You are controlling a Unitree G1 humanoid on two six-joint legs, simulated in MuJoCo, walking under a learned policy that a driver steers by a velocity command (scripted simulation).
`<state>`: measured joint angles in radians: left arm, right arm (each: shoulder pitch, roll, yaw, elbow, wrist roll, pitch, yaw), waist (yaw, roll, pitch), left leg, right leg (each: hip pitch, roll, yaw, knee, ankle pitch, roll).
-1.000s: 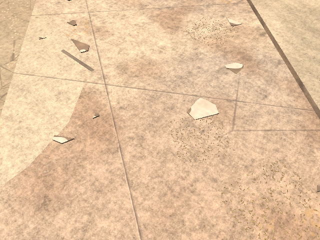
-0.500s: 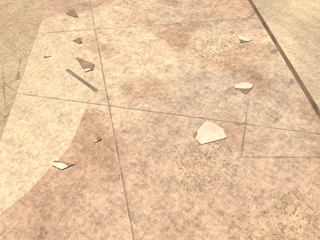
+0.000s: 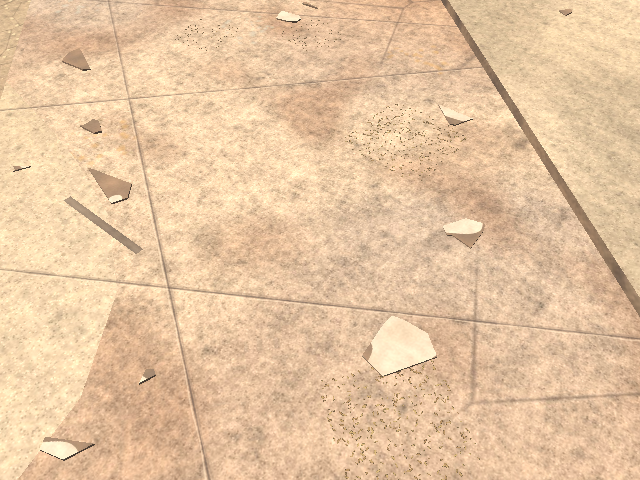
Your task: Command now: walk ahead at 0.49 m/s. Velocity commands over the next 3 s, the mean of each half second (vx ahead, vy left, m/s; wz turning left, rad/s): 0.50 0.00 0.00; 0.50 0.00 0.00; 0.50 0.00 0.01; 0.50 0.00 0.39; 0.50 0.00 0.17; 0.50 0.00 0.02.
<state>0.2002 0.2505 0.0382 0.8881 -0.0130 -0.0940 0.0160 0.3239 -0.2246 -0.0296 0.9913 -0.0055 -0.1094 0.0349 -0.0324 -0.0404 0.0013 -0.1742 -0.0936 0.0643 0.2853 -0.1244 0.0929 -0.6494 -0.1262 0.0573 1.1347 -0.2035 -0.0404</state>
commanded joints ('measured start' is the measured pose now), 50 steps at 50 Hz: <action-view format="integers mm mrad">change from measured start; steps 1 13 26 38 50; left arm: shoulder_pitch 33 -192 92 255 112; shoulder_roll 43 76 106 137 98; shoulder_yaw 12 15 32 42 39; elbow -43 -133 -4 88 17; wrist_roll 12 -10 18 -3 -7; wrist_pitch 5 -28 -31 7 -16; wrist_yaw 7 -48 -42 -6 -4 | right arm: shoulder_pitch -38 92 -56 -422 -134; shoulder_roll -132 -189 -92 -73 -101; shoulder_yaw -21 -40 -28 -17 -37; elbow -55 -5 -101 -224 -127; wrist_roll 2 27 15 26 -4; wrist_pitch -16 32 31 9 -6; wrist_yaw -20 -40 -42 0 3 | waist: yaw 46 3 12 102 34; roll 78 117 -13 -21 103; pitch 54 50 2 98 -59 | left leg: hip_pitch -93 194 -517 -553 57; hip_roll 283 349 241 183 338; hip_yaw -217 -188 -121 -77 -349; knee -203 -18 763 266 -80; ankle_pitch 65 188 -18 160 63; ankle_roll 171 87 -60 -42 132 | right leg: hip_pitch -32 116 505 717 37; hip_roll -42 66 -94 -129 -17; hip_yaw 3 -68 97 15 26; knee -142 -635 -1001 -971 68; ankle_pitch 151 117 308 270 -76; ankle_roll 28 -24 -193 -147 -20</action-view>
